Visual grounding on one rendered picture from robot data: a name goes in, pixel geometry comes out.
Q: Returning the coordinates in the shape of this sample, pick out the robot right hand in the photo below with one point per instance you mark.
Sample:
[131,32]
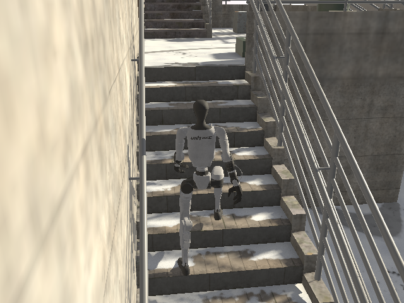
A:
[238,189]

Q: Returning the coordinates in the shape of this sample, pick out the robot left forearm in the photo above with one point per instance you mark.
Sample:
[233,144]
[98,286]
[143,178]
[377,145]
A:
[176,162]

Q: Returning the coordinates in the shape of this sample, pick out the robot left hand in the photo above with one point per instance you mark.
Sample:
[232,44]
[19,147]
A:
[180,170]

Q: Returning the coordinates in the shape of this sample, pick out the robot right upper arm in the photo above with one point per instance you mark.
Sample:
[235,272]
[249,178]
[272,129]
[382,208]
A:
[224,143]

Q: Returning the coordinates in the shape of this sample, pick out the robot right shin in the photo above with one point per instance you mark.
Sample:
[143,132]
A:
[218,194]

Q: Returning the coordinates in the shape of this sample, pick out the robot right forearm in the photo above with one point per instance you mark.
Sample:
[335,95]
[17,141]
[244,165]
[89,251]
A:
[232,172]

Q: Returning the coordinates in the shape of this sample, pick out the robot left upper arm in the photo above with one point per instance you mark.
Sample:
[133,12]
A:
[179,143]

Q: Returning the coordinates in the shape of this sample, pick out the robot torso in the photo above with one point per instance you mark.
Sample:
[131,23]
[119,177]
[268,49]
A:
[201,151]

